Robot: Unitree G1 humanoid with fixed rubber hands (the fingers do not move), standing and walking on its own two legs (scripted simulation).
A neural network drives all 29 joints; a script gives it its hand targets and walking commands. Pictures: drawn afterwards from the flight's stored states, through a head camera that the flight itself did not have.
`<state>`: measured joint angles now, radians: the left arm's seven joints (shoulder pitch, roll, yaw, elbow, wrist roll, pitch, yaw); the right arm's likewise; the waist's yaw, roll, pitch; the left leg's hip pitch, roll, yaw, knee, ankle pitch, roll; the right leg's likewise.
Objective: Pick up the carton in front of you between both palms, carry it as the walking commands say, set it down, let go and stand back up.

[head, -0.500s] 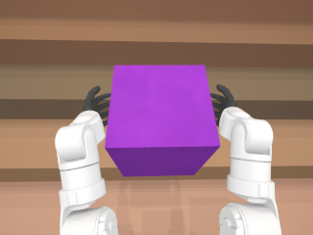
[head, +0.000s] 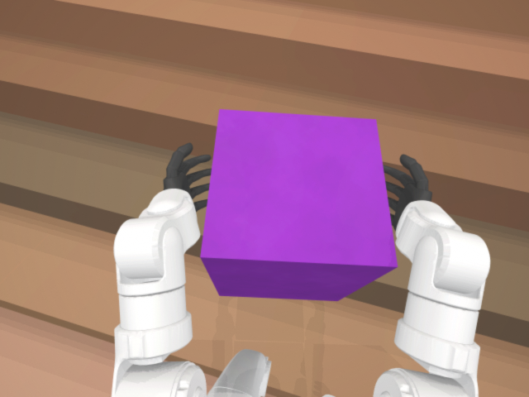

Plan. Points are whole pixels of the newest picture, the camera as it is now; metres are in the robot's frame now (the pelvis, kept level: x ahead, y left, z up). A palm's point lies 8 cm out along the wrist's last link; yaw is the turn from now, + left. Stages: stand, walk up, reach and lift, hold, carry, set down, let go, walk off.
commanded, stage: carry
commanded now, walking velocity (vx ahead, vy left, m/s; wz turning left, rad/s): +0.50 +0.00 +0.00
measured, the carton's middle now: (287, 219) +0.38 +0.05 +0.06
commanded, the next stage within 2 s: none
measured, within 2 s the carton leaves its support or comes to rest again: neither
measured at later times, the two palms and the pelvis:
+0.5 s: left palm out of the picture +0.68 +0.16 +0.27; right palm (447, 20) +0.63 -0.14 +0.26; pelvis +0.29 +0.08 +0.13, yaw -2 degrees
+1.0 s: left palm out of the picture +0.94 +0.23 +0.41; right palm out of the picture +0.98 -0.07 +0.42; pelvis +0.60 +0.03 +0.27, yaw -2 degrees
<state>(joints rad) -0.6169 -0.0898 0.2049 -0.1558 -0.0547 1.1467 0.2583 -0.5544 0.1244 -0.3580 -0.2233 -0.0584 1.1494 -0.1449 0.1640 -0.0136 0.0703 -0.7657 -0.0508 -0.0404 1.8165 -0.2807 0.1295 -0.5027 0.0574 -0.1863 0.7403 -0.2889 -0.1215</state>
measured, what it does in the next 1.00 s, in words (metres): climbs: left foot 0.17 m higher, then right foot 0.17 m higher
